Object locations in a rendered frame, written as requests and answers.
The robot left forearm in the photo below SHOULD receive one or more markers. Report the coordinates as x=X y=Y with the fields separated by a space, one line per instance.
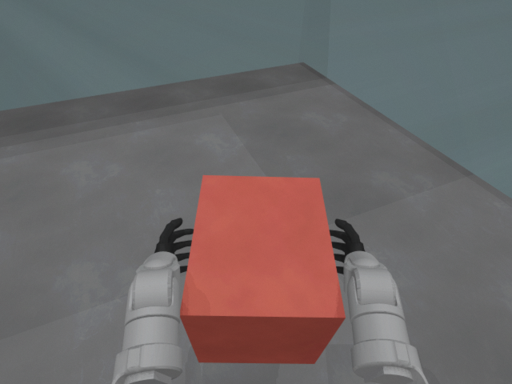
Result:
x=150 y=352

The right robot hand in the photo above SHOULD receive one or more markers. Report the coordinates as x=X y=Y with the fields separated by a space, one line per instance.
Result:
x=351 y=239

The left robot hand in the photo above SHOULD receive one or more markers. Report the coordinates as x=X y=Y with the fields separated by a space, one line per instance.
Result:
x=167 y=238

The robot right forearm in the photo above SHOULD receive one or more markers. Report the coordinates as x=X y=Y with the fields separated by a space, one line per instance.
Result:
x=381 y=352

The carton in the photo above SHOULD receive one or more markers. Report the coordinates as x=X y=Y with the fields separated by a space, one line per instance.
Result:
x=261 y=283

